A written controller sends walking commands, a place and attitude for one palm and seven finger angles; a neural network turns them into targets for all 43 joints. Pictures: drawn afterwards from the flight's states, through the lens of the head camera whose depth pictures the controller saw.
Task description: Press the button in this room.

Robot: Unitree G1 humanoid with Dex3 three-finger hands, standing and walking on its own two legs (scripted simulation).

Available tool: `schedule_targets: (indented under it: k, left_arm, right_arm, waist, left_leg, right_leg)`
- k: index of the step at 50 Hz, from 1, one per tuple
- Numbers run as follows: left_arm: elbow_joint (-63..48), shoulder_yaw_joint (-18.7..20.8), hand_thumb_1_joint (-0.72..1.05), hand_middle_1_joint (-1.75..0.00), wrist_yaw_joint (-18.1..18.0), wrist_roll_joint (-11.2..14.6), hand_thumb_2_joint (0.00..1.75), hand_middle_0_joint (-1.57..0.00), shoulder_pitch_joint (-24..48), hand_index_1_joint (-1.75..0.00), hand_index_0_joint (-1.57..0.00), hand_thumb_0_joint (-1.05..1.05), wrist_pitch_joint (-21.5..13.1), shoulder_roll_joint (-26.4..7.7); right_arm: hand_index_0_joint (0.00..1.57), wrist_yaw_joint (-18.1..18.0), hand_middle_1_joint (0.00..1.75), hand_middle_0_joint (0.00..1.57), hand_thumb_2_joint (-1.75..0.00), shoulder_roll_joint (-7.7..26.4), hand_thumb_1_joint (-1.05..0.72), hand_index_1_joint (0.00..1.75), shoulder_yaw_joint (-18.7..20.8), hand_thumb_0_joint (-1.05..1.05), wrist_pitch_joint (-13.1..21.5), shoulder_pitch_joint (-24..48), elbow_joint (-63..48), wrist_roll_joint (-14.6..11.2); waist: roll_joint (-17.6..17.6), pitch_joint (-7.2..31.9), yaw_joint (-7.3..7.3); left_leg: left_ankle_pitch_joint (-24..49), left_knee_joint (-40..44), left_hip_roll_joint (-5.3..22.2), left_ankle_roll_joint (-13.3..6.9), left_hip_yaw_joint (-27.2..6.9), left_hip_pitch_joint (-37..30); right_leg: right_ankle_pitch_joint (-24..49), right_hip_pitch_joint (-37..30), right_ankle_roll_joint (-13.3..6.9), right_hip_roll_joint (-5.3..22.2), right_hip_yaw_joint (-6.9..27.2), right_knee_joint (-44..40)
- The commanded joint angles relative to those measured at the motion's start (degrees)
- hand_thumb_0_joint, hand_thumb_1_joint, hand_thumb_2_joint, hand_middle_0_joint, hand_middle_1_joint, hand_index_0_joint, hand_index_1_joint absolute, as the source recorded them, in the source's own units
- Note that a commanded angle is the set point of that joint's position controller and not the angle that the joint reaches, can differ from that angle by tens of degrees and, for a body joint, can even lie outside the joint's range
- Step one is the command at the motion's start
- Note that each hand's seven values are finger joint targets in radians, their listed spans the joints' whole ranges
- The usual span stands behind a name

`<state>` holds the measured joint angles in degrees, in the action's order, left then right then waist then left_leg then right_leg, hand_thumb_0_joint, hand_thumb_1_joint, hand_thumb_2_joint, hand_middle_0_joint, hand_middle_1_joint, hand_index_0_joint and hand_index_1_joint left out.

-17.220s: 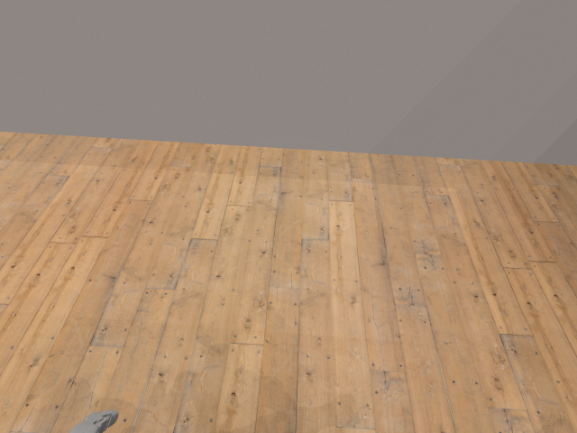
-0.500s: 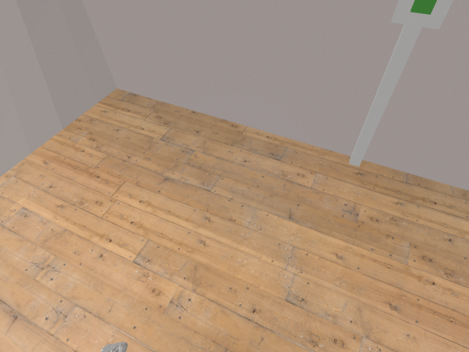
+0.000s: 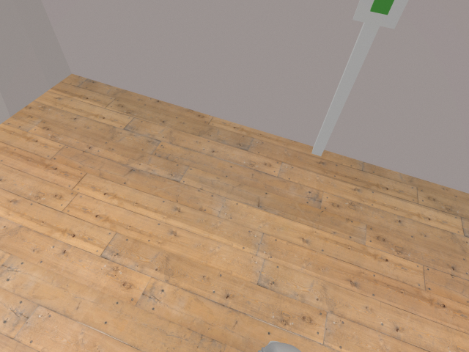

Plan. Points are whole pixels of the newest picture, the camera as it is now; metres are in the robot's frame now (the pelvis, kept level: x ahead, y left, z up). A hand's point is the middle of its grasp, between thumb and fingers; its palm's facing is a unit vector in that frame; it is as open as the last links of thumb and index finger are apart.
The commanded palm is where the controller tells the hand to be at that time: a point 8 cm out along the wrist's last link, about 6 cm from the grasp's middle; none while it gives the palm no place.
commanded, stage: turn or walk to find it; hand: left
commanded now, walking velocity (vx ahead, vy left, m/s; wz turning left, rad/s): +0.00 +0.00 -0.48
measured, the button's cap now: (382, 2) +1.28 -0.42 +0.10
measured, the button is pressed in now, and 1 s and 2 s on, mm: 0 0 0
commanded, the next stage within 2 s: stand and wait in 0.40 s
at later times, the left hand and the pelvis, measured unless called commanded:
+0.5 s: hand out of the picture +0.12 +0.11 -0.16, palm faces -0.17 -0.96 -0.22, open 7.4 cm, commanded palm none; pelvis +0.06 -0.06 +0.00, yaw -12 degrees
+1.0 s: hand (177, 292) +0.25 +0.14 -0.18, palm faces -0.16 -0.97 -0.19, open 7.4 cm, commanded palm none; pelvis +0.17 -0.02 +0.00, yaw -10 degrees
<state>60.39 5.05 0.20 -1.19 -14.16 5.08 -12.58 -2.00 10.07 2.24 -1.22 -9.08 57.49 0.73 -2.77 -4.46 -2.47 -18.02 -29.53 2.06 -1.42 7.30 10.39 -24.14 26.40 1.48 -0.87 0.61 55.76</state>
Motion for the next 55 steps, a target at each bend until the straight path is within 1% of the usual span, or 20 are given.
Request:
schedule_targets:
  k: [1, 4, 10, 11, 13, 14, 15, 16, 18, 20, 22, 25, 32, 34, 35, 36, 38, 40, 46, 55]
  left_arm:
    - [-5.3, 1.2, 0.9, -0.3, 0.7, -0.4, 0.9, -0.2, 0.4, -0.3, -0.2, 0.0, -1.1, -4.5]
    - [-7.3, 0.5, 0.9, -0.3, 0.9, -0.2, 0.9, -0.2, 3.3, -0.3, -0.2, 0.0, -1.6, -3.4]
    - [-10.2, -0.5, 0.9, -0.3, 2.2, -0.5, 0.9, -0.2, 7.3, -0.3, -0.2, 0.0, -3.2, -2.7]
    - [-10.1, -0.5, 0.9, -0.3, 2.2, -0.5, 0.9, -0.2, 6.7, -0.3, -0.2, 0.0, -3.6, -2.6]
    - [-7.2, -0.2, 0.9, -0.3, 2.0, -0.6, 0.9, -0.2, -1.4, -0.3, -0.2, 0.0, -4.6, -3.3]
    - [-5.1, 0.4, 0.9, -0.3, 1.5, -0.7, 0.9, -0.2, -7.6, -0.3, -0.2, 0.0, -5.4, -6.8]
    - [-3.1, 1.5, 0.9, -0.3, 0.4, -0.9, 0.9, -0.2, -13.1, -0.3, -0.2, 0.0, -6.0, -13.7]
    - [-3.0, 1.3, 0.9, -0.3, -0.6, 0.2, 0.9, -0.2, -16.0, -0.3, -0.2, 0.0, -5.8, -13.8]
    - [-3.5, 1.2, 0.9, -0.3, -1.1, 0.1, 0.9, -0.2, -10.1, -0.3, -0.2, 0.0, -6.7, -11.6]
    - [-4.5, -0.2, 0.9, -0.3, -1.0, -0.1, 0.9, -0.2, -5.4, -0.3, -0.2, 0.0, -7.5, -8.0]
    - [-4.2, -1.1, 0.9, -0.3, -0.9, -0.1, 0.9, -0.2, -4.4, -0.3, -0.2, 0.0, -8.3, -6.6]
    - [-2.7, -1.7, 0.9, -0.3, -1.3, -0.1, 0.9, -0.2, -5.2, -0.3, -0.2, 0.0, -8.7, -6.2]
    - [0.4, -2.3, 0.9, -0.3, -2.3, 0.1, 0.9, -0.2, -4.9, -0.3, -0.2, 0.0, -7.6, -5.5]
    - [1.0, -2.6, 0.9, -0.3, -2.6, 0.4, 0.9, -0.2, -5.3, -0.3, -0.2, 0.0, -7.1, -4.3]
    - [1.1, -3.0, 0.9, -0.3, -2.8, 1.2, 0.9, -0.2, -9.3, -0.3, -0.2, 0.0, -6.8, -1.9]
    - [1.8, -3.6, 0.9, -0.3, -2.9, 1.6, 0.9, -0.2, -12.6, -0.3, -0.2, 0.0, -6.4, -0.3]
    - [2.7, -3.9, 0.9, -0.3, -3.0, 1.1, 0.9, -0.2, -9.8, -0.3, -0.2, 0.0, -5.5, 0.0]
    - [1.5, -3.7, 0.9, -0.3, -2.3, 0.6, 0.9, -0.2, -3.9, -0.3, -0.2, 0.0, -5.4, -0.1]
    - [2.0, -3.8, 0.9, -0.3, -1.9, -0.1, 0.9, -0.2, -4.9, -0.3, -0.2, 0.0, -4.2, 1.7]
    - [2.3, -4.0, 0.9, -0.3, -2.2, -0.1, 0.9, -0.2, -5.5, -0.3, -0.2, 0.0, -4.6, 0.0]
  right_arm:
    - [0.2, -0.5, 0.3, 0.2, -0.9, 10.1, -0.9, 0.3, 2.6, 0.0, 1.4, 2.6, -5.1, 0.6]
    - [0.2, -0.3, 0.3, 0.2, -0.9, 10.5, -0.9, 0.3, 3.3, 0.0, 1.7, -2.7, -4.2, 0.7]
    - [0.2, 0.8, 0.3, 0.2, -0.9, 12.4, -0.9, 0.3, 4.0, 0.0, 2.1, -6.4, -2.7, 1.3]
    - [0.2, 1.0, 0.3, 0.2, -0.9, 12.6, -0.9, 0.3, 4.0, 0.0, 2.2, -6.1, -2.6, 1.3]
    - [0.2, 1.2, 0.3, 0.2, -0.9, 12.0, -0.9, 0.3, 3.6, 0.0, 2.2, -3.9, -2.8, 1.2]
    - [0.2, 1.6, 0.3, 0.2, -0.9, 9.6, -0.9, 0.3, 3.1, 0.0, 2.3, -3.0, -3.5, 0.6]
    - [0.2, 1.9, 0.3, 0.2, -0.9, 4.3, -0.9, 0.3, 1.4, 0.0, 2.3, 1.6, -7.2, 0.3]
    - [0.2, 2.1, 0.3, 0.2, -0.9, 6.8, -0.9, 0.3, 1.2, 0.0, 2.0, 7.2, -10.0, 0.7]
    - [0.2, 2.6, 0.3, 0.2, -0.9, 6.8, -0.9, 0.3, 1.7, 0.0, 2.1, 6.6, -8.2, 0.8]
    - [0.2, 3.0, 0.3, 0.2, -0.9, 7.0, -0.9, 0.3, 1.8, 0.0, 2.4, 3.1, -5.8, 1.2]
    - [0.2, 3.0, 0.3, 0.2, -0.9, 5.5, -0.9, 0.3, 1.5, 0.0, 2.1, 0.0, -4.0, 1.1]
    - [0.2, 2.9, 0.3, 0.2, -0.9, 4.2, -0.9, 0.3, 0.9, 0.0, 1.8, -1.7, -2.8, 0.5]
    - [0.2, 1.9, 0.3, 0.2, -0.9, 3.2, -0.9, 0.3, -0.1, 0.0, 2.9, -2.8, -0.8, 0.1]
    - [0.2, 1.4, 0.3, 0.2, -0.9, 6.8, -0.9, 0.3, 0.8, 0.0, 3.6, -12.5, 2.5, 0.4]
    - [0.2, 0.9, 0.3, 0.2, -0.9, 10.7, -0.9, 0.3, 1.5, 0.0, 4.0, -16.1, 3.0, 1.0]
    - [0.2, 0.6, 0.3, 0.2, -0.9, 12.0, -0.9, 0.3, 1.4, 0.0, 3.5, -17.4, 3.7, 0.3]
    - [0.2, -0.1, 0.3, 0.2, -0.9, 9.6, -0.9, 0.3, 0.7, 0.0, 3.0, -9.8, 3.1, -0.1]
    - [0.2, 0.0, 0.3, 0.2, -0.9, 7.2, -0.9, 0.3, 0.4, 0.0, 2.7, -6.1, 2.3, 0.2]
    - [0.2, 0.4, 0.3, 0.2, -0.9, 7.4, -0.9, 0.3, 1.2, 0.0, 2.8, -4.1, 2.1, 0.2]
    - [0.2, 0.8, 0.3, 0.2, -0.9, 6.6, -0.9, 0.3, 1.3, 0.0, 2.4, -4.4, 4.0, -0.2]
  waist:
    - [8.9, -1.7, 0.59]
    - [9.5, 1.0, 3.15]
    - [13.5, 2.7, 5.6]
    - [12.8, 2.5, 5.0]
    - [6.4, 5.1, 0.36]
    - [-2.5, 7.3, -2.49]
    - [-21.7, 5.3, -5.87]
    - [-15.6, 3.1, -7.4]
    - [-10.1, -0.6, -4.1]
    - [-4.3, -1.1, -0.78]
    - [-3.3, -0.6, 1.41]
    - [-4.5, 0.4, 2.29]
    - [-5.1, 1.7, 3.27]
    - [2.5, 7.5, 6.39]
    - [13.1, 12.6, 6.46]
    - [20.8, 16.8, 5.54]
    - [19.6, 11.5, 3.83]
    - [13.2, 4.0, 3.41]
    - [5.7, 6.7, 2.19]
    - [5.1, 2.9, 0.7]
  left_leg:
    - [8.2, 14.6, 15.8, -6.4, -8.8, 3.0]
    - [14.7, 12.1, 16.6, -7.3, -7.5, -4.8]
    - [-1.7, 13.0, 19.3, -6.4, -7.1, -5.6]
    - [-2.3, 12.0, 19.5, -5.9, -6.8, -3.4]
    - [-5.3, 1.9, 16.0, -2.3, -2.4, 3.0]
    - [-8.6, -9.7, 11.6, 0.6, 2.9, 11.8]
    - [-22.4, -27.1, 3.6, 3.9, 6.0, 30.8]
    - [-19.8, -34.4, 3.2, 3.4, -2.3, 35.1]
    - [-9.9, -38.8, 5.8, 3.0, -5.8, 35.1]
    - [-4.2, -35.6, 6.7, 3.8, -5.3, 31.1]
    - [-1.2, -32.3, 5.4, 5.0, -3.4, 26.9]
    - [2.1, -26.8, 4.3, 5.4, -1.8, 24.0]
    - [10.1, -6.4, 0.5, 3.4, 0.2, 9.1]
    - [30.2, 0.4, 3.0, 2.4, -3.7, -4.9]
    - [49.1, -1.3, 13.6, -2.4, -14.3, -16.1]
    - [58.5, 3.0, 20.7, -8.0, -20.7, -15.3]
    - [37.2, 10.3, 18.9, -9.4, -22.2, -6.4]
    - [29.0, 11.8, 15.7, -9.3, -20.5, 2.0]
    - [4.8, 17.8, 13.1, -7.8, -17.2, 3.6]
    - [-2.2, 16.2, 9.8, -4.7, -14.5, 6.9]
  right_leg:
    - [0.7, 5.3, 2.1, 2.7, 0.2, 12.2]
    - [0.1, 7.0, 2.7, 4.0, -1.8, 5.3]
    - [-3.6, -0.7, 1.2, 4.5, -6.8, -13.7]
    - [-3.1, -4.1, 0.7, 4.0, -7.5, -17.0]
    - [5.7, -17.6, -0.3, 1.5, -9.9, -28.3]
    - [4.0, -28.3, -2.3, 6.4, -3.4, -34.3]
    - [2.2, -35.8, -8.2, 20.6, 19.7, -40.7]
    - [5.2, -32.2, -12.5, 25.4, 27.6, -44.1]
    - [2.5, -27.2, -13.1, 22.5, 23.6, -44.2]
    - [11.2, -23.9, -11.0, 19.0, 13.5, -42.0]
    - [29.3, -22.0, -9.3, 16.1, 6.2, -40.4]
    - [43.9, -23.1, -8.8, 14.4, 1.2, -38.8]
    - [49.6, -22.4, -6.5, 12.2, -1.1, -31.7]
    - [37.8, -19.1, -3.3, 8.8, -2.7, -19.8]
    - [17.2, -9.3, -1.0, 4.0, -5.3, -11.6]
    - [-12.9, -11.0, -0.3, 1.1, -4.1, -1.4]
    - [-12.7, -9.3, -0.1, 4.1, -0.5, 2.4]
    - [-9.2, -8.0, 0.1, 6.2, -0.9, -0.7]
    - [-1.5, -9.5, 0.1, 6.1, -2.0, -6.8]
    - [9.3, -17.1, -0.2, 5.7, -3.1, -29.6]
